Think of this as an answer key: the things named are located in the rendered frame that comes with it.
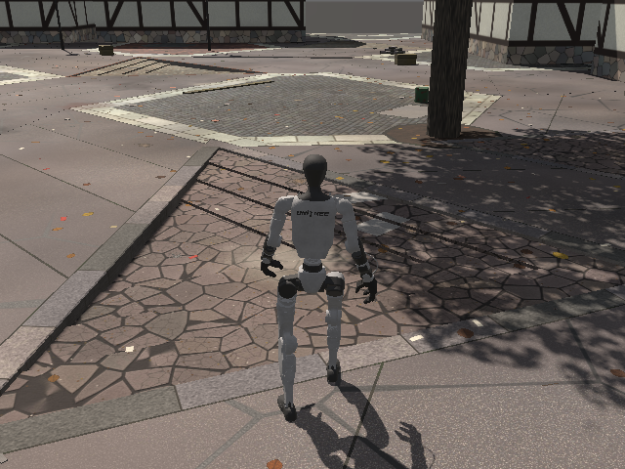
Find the left robot upper arm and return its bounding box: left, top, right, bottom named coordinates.
left=267, top=195, right=294, bottom=248

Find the right robot upper arm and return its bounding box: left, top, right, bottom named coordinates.
left=334, top=197, right=360, bottom=253

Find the robot head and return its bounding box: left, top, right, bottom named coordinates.
left=297, top=154, right=331, bottom=201

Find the right robot forearm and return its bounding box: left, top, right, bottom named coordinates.
left=352, top=238, right=374, bottom=282

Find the left robot forearm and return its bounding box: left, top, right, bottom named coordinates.
left=261, top=233, right=276, bottom=264

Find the right robot hand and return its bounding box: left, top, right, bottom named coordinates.
left=355, top=278, right=377, bottom=304

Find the left robot foot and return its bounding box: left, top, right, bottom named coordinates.
left=277, top=394, right=297, bottom=422

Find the left robot hand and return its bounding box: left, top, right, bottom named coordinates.
left=261, top=259, right=283, bottom=277

